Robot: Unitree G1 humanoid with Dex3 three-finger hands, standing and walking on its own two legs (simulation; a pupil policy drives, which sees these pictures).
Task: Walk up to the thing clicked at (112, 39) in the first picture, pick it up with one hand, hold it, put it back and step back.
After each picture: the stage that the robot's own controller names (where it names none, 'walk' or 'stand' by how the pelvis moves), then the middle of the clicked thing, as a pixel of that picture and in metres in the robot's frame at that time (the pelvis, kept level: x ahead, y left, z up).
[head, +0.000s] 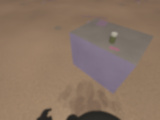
stand; (113, 38) +0.91 -0.20 -0.02
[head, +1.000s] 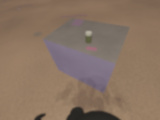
walk; (88, 37) +0.80 +0.11 +0.01
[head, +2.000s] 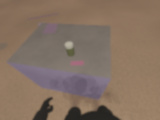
rise first; (70, 49) +0.55 +0.21 +0.02
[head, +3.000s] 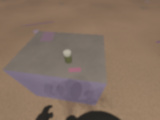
stand; (67, 56) +0.52 +0.23 -0.01
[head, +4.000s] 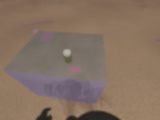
stand; (67, 56) +0.53 +0.23 -0.02
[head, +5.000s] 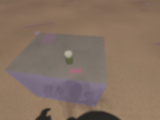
stand; (68, 57) +0.53 +0.22 -0.02
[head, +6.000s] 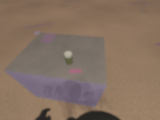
stand; (68, 58) +0.52 +0.22 -0.02
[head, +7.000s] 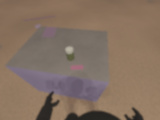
rise first; (70, 53) +0.53 +0.21 -0.01
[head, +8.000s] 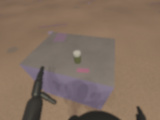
rise first; (77, 57) +0.54 +0.19 -0.01
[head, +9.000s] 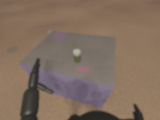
go down; (77, 56) +0.55 +0.18 +0.00
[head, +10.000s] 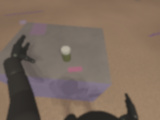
go down; (66, 54) +0.50 +0.17 +0.02
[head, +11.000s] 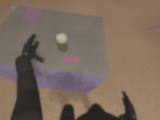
close in; (62, 43) +0.54 +0.18 +0.05
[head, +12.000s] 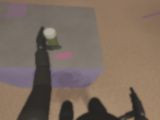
close; (51, 38) +0.56 +0.20 +0.07
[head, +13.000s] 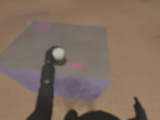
lift; (60, 57) +0.41 +0.21 +0.10
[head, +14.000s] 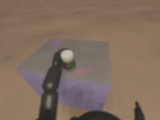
lift; (68, 61) +0.33 +0.15 +0.20
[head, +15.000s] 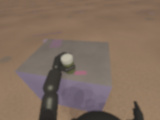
hold; (68, 64) +0.33 +0.16 +0.17
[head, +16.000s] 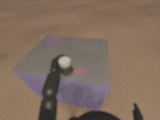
hold; (66, 66) +0.32 +0.17 +0.14
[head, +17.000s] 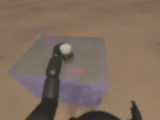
crouch; (67, 53) +0.41 +0.16 +0.17
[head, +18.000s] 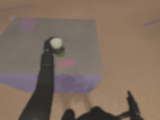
lower; (58, 48) +0.50 +0.18 +0.07
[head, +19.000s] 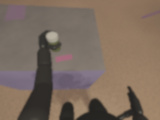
lower; (54, 42) +0.53 +0.18 +0.07
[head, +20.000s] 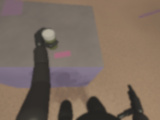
lower; (50, 40) +0.53 +0.19 +0.07
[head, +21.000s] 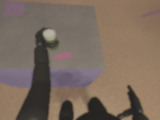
lower; (51, 40) +0.53 +0.19 +0.07
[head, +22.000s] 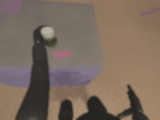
lower; (49, 38) +0.54 +0.20 +0.08
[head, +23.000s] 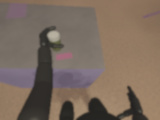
open; (55, 41) +0.53 +0.18 +0.07
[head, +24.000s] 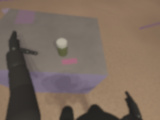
sink last; (62, 48) +0.51 +0.16 +0.05
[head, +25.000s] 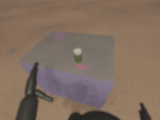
sink last; (78, 55) +0.54 +0.18 +0.03
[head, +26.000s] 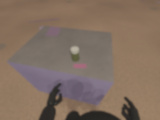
stand; (75, 54) +0.52 +0.17 +0.04
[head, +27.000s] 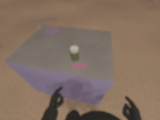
stand; (74, 53) +0.52 +0.17 +0.05
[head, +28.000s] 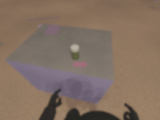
stand; (75, 52) +0.52 +0.17 +0.04
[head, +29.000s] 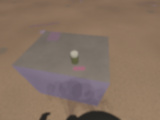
stand; (74, 57) +0.53 +0.18 -0.01
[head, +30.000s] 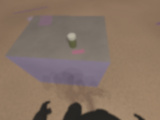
walk; (72, 41) +0.62 +0.19 +0.01
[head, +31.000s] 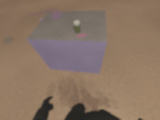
walk; (77, 27) +0.89 +0.22 +0.00
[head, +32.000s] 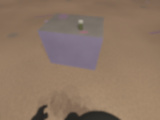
stand; (80, 25) +1.12 +0.22 +0.00
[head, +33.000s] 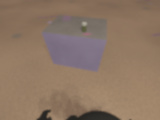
stand; (84, 27) +1.12 +0.17 -0.02
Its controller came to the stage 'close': yes
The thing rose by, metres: 0.21
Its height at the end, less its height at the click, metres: +0.00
